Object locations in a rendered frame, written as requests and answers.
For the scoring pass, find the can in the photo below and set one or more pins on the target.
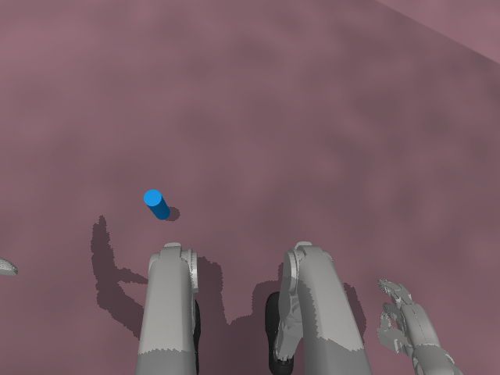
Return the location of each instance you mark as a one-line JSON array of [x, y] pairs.
[[157, 205]]

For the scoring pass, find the right robot arm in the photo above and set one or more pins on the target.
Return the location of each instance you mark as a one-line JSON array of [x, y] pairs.
[[433, 360]]

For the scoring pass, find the right robot foot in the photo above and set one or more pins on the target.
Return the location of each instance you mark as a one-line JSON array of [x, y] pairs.
[[272, 319]]

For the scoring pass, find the left robot hand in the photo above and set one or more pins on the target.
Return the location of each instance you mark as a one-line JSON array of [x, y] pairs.
[[7, 268]]

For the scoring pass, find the right robot hand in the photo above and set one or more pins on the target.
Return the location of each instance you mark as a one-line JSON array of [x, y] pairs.
[[414, 326]]

